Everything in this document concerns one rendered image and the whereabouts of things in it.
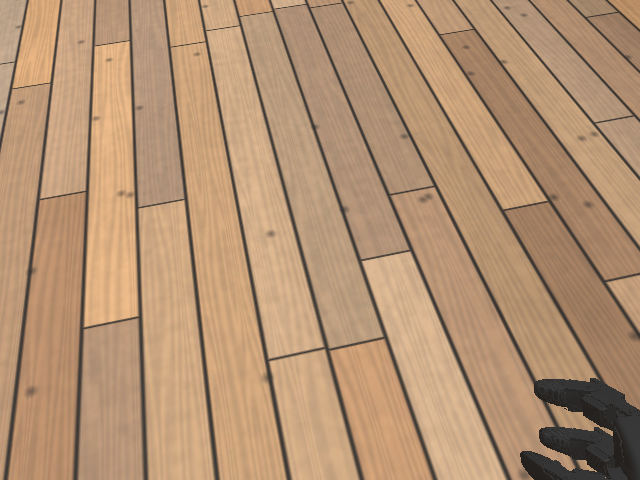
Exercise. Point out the robot right hand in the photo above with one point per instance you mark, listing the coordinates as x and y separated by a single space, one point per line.
615 457

